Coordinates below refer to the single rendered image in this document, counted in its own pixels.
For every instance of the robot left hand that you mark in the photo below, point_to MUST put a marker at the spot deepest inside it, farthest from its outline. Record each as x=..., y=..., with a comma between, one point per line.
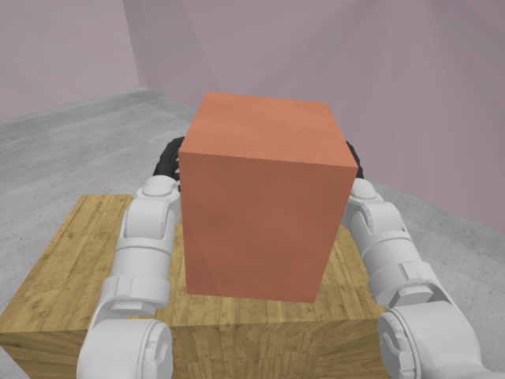
x=167, y=164

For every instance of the left robot forearm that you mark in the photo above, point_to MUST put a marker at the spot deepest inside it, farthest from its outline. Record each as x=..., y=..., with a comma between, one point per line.
x=138, y=284

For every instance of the pedestal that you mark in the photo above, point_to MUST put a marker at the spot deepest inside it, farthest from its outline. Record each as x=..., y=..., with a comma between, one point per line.
x=44, y=325

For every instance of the carton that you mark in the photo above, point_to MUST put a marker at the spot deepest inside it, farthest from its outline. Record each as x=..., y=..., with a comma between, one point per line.
x=264, y=184

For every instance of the right robot upper arm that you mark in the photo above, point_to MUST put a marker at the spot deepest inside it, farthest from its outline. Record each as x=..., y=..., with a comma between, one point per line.
x=430, y=340

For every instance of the robot right hand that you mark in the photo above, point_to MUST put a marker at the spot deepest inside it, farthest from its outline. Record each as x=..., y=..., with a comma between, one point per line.
x=360, y=170

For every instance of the right robot forearm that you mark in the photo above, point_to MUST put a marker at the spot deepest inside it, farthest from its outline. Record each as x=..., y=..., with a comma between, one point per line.
x=398, y=276

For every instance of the left robot upper arm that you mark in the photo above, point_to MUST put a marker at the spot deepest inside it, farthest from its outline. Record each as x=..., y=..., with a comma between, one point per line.
x=127, y=349

